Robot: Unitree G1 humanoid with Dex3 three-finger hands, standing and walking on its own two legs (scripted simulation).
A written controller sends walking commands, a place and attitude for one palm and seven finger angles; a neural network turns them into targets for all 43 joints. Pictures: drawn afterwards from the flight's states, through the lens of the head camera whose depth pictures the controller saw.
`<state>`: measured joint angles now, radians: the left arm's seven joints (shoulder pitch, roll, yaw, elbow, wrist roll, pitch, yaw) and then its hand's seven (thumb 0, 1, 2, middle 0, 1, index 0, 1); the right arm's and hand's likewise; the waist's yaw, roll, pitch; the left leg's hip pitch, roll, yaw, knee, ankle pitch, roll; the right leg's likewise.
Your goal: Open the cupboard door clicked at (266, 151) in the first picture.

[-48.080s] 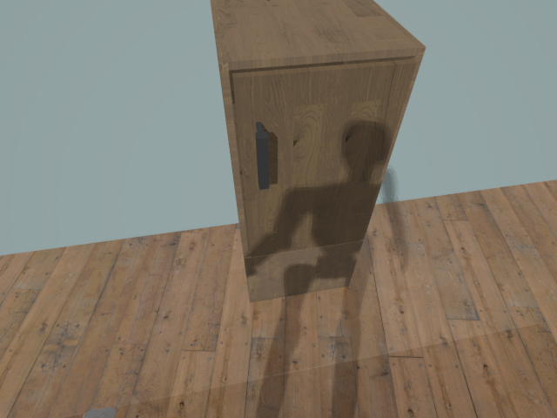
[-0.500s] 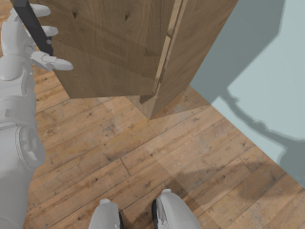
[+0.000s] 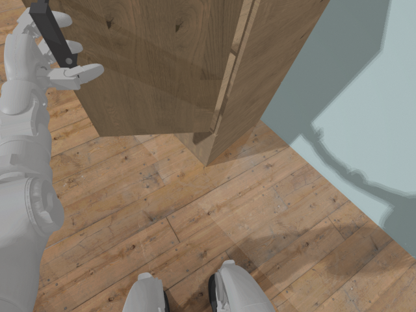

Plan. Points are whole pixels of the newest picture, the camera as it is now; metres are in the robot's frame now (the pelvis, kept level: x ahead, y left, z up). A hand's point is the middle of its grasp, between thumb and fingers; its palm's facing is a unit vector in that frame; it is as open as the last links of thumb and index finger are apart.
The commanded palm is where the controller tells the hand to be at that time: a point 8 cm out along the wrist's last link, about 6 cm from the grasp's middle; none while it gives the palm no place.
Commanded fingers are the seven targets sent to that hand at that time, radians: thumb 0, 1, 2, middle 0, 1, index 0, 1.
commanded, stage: close the thumb around the handle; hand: left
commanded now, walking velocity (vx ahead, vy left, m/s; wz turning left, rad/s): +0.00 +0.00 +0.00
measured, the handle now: (59, 37) +0.60 +0.20 +0.08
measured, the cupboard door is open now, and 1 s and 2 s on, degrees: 53 71 100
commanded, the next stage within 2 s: pull the door open along its arc in 0.36 s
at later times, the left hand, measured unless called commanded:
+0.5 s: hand (71, 60) +0.55 +0.18 +0.08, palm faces +0.01 -1.00 -0.01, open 5.7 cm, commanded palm +0.52 +0.22 +0.07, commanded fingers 0.00 0.90 0.90 -0.40 -1.35 -0.40 -1.35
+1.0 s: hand (87, 109) +0.45 +0.15 +0.08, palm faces +0.10 -0.99 +0.06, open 6.1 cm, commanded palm +0.39 +0.21 +0.07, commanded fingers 0.00 0.90 0.90 -0.40 -1.35 -0.40 -1.35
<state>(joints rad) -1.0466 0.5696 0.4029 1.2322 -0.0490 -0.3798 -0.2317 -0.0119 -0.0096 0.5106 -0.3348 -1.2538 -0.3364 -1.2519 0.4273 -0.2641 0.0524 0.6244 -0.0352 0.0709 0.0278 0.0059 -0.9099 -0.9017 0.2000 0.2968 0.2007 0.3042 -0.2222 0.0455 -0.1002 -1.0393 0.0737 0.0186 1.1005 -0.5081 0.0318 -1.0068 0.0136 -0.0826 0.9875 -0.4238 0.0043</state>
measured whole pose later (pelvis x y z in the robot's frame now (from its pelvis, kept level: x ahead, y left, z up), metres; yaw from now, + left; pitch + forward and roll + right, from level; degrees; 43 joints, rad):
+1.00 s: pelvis +0.02 +0.00 +0.02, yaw -1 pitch +20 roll -2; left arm -0.46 0.20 0.27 0.64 -0.15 -0.36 -0.03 0.00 0.69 0.74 -0.35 -1.33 -0.35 -1.31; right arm 0.36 -0.25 0.00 0.54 0.00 0.08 0.06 0.01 -0.91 -0.90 0.20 0.30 0.20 0.30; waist -0.10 0.04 -0.15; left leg -0.81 0.06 0.07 0.95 -0.49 0.03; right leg -0.81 0.01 -0.03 0.89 -0.42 0.01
